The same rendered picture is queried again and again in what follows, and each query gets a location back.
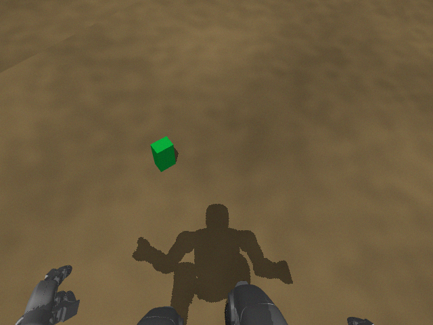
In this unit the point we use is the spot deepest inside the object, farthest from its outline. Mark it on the carton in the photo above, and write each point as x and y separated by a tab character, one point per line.
163	153

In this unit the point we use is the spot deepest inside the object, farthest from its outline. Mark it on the left robot hand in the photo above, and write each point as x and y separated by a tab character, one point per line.
62	304

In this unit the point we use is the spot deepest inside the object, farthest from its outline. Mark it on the left robot arm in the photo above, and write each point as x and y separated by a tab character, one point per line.
36	317

